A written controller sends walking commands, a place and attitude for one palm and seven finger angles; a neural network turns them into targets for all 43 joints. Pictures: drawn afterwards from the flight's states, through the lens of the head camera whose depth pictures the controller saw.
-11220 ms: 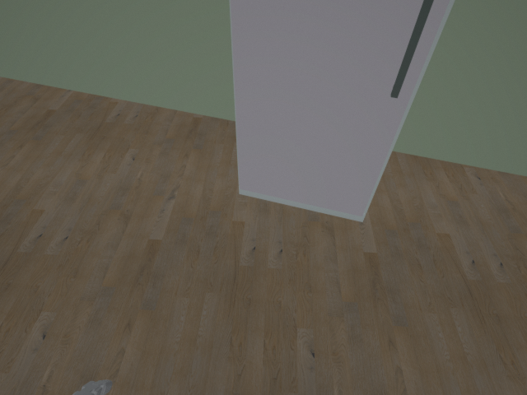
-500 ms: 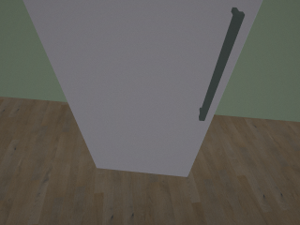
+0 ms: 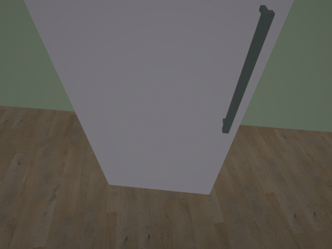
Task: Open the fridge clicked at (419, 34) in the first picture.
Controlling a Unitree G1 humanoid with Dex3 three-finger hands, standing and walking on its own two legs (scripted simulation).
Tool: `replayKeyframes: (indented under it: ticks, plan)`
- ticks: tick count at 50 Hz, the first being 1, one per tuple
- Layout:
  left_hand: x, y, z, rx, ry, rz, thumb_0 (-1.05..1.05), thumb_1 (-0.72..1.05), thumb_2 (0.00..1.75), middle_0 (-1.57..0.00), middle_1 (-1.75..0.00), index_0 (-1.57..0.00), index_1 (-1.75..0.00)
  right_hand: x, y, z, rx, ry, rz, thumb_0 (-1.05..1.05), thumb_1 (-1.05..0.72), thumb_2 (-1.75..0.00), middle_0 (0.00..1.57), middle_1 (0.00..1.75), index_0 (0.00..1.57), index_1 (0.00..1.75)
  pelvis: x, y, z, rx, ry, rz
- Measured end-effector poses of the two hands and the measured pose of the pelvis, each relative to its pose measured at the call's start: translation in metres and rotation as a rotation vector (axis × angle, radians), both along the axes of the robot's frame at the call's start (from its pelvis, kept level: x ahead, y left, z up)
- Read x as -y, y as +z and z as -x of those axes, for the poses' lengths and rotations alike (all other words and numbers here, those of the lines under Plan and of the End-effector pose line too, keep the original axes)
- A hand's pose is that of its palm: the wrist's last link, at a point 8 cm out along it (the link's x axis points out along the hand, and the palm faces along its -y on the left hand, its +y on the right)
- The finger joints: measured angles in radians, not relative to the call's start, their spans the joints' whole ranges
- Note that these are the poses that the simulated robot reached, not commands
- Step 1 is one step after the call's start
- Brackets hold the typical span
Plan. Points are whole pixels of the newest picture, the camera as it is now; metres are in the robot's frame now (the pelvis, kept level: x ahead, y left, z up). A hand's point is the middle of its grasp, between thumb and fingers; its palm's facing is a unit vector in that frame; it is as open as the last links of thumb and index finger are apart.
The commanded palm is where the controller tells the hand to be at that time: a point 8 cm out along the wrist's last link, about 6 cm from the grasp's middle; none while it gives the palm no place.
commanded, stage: look again from close up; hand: right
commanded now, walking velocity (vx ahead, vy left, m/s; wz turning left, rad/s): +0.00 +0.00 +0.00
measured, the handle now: (240, 82) +0.52 -0.17 +0.14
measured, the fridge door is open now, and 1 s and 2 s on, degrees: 0 0 0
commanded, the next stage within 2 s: raise the hand to about handle height in 0.06 s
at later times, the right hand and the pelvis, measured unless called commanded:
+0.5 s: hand (241, 219) +0.20 -0.15 +0.01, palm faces +0.03 +1.00 +0.04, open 8.1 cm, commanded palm +0.12 -0.23 -0.02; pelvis -0.01 +0.00 -0.05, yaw -1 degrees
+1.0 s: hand (281, 211) +0.21 -0.23 +0.04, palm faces +0.10 +0.99 -0.06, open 11.1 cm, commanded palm +0.17 -0.28 +0.05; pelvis +0.01 +0.00 -0.04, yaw -3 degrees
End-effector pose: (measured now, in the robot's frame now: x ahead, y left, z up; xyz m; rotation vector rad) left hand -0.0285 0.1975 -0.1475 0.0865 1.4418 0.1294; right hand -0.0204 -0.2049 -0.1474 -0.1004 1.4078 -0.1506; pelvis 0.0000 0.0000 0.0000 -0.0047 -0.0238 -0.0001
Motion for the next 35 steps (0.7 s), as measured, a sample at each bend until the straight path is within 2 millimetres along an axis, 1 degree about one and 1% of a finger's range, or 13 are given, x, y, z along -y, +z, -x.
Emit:
replayKeyframes:
  ticks: [9, 10, 11, 13, 15, 19, 20, 22, 25, 28, 30, 33, 35]
  plan:
    - [0.001, -0.001, -0.005, 0.004, -0.004, 0.003, 0.0, 0.91, 0.9, -0.2, -0.3, -0.19, -0.3, 0.002, 0.0, -0.003, -0.001, 0.005, 0.006, 0.0, -0.91, -0.9, 0.2, 0.3, 0.2, 0.3, 0.001, -0.001, -0.002, -0.003, 0.003, -0.004]
    - [-0.001, -0.001, -0.01, 0.036, -0.009, -0.012, 0.0, 0.91, 0.9, -0.2, -0.3, -0.19, -0.3, 0.007, 0.005, -0.008, 0.023, -0.046, 0.021, 0.02, -0.92, -0.9, 0.2, 0.3, 0.2, 0.3, 0.002, -0.002, -0.001, 0.004, 0.006, -0.008]
    - [-0.005, 0.002, -0.016, 0.089, -0.026, -0.046, 0.01, 0.92, 0.9, -0.2, -0.3, -0.2, -0.3, 0.018, 0.016, -0.021, 0.091, -0.081, 0.061, 0.04, -0.94, -0.9, 0.2, 0.31, 0.2, 0.3, 0.002, -0.002, -0.001, 0.013, 0.006, -0.007]
    - [-0.018, 0.007, -0.032, 0.228, -0.033, -0.081, 0.03, 0.93, 0.9, -0.2, -0.3, -0.2, -0.3, 0.036, 0.047, -0.056, 0.323, -0.092, 0.145, 0.05, -0.95, -0.89, 0.21, 0.31, 0.21, 0.31, 0.004, -0.004, -0.001, 0.01, -0.003, -0.001]
    - [-0.031, 0.014, -0.056, 0.382, -0.045, -0.108, 0.04, 0.94, 0.9, -0.2, -0.3, -0.2, -0.3, 0.04, 0.083, -0.099, 0.576, -0.076, 0.171, 0.06, -0.94, -0.89, 0.2, 0.32, 0.2, 0.32, 0.006, -0.006, 0.0, 0.005, -0.016, 0.001]
    - [-0.054, 0.036, -0.118, 0.663, -0.105, -0.166, 0.03, 0.93, 0.9, -0.2, -0.3, -0.2, -0.3, 0.019, 0.144, -0.178, 1.089, -0.021, 0.074, 0.04, -0.86, -0.86, 0.2, 0.36, 0.2, 0.35, 0.007, -0.017, 0.006, -0.046, -0.043, 0.004]
    - [-0.058, 0.043, -0.134, 0.721, -0.12, -0.176, 0.03, 0.93, 0.9, -0.2, -0.3, -0.2, -0.3, 0.012, 0.153, -0.191, 1.203, -0.01, 0.025, 0.03, -0.84, -0.86, 0.2, 0.37, 0.2, 0.37, 0.006, -0.021, 0.007, -0.063, -0.04, 0.006]
    - [-0.064, 0.056, -0.165, 0.82, -0.155, -0.19, 0.03, 0.92, 0.9, -0.2, -0.3, -0.2, -0.3, 0.0, 0.164, -0.203, 1.388, 0.027, -0.066, 0.03, -0.79, -0.84, 0.2, 0.39, 0.2, 0.39, 0.004, -0.031, 0.008, -0.093, -0.029, 0.009]
    - [-0.066, 0.072, -0.207, 0.929, -0.2, -0.201, 0.02, 0.92, 0.9, -0.2, -0.3, -0.19, -0.3, -0.004, 0.155, -0.196, 1.484, 0.101, -0.107, 0.01, -0.72, -0.81, 0.21, 0.44, 0.21, 0.43, 0.0, -0.046, 0.008, -0.124, -0.017, 0.013]
    - [-0.059, 0.082, -0.241, 0.992, -0.243, -0.194, 0.02, 0.91, 0.9, -0.2, -0.3, -0.19, -0.3, 0.007, 0.13, -0.172, 1.373, 0.087, -0.089, 0.01, -0.64, -0.78, 0.22, 0.48, 0.22, 0.47, -0.004, -0.057, 0.007, -0.138, -0.023, 0.011]
    - [-0.048, 0.083, -0.258, 1.018, -0.276, -0.179, 0.02, 0.91, 0.9, -0.2, -0.3, -0.19, -0.3, 0.02, 0.12, -0.154, 1.297, 0.05, -0.041, 0.01, -0.59, -0.77, 0.23, 0.51, 0.23, 0.5, -0.006, -0.061, 0.005, -0.147, -0.036, 0.001]
    - [-0.028, 0.076, -0.272, 1.03, -0.329, -0.135, 0.01, 0.91, 0.9, -0.2, -0.3, -0.19, -0.3, 0.04, 0.126, -0.136, 1.295, 0.003, 0.05, 0.01, -0.51, -0.74, 0.23, 0.55, 0.23, 0.55, -0.008, -0.065, 0.003, -0.157, -0.061, -0.022]
    - [-0.014, 0.066, -0.274, 1.018, -0.359, -0.096, 0.01, 0.91, 0.9, -0.2, -0.3, -0.19, -0.3, 0.047, 0.14, -0.135, 1.358, 0.004, 0.084, 0.01, -0.47, -0.72, 0.23, 0.58, 0.23, 0.58, -0.009, -0.066, 0.003, -0.159, -0.077, -0.037]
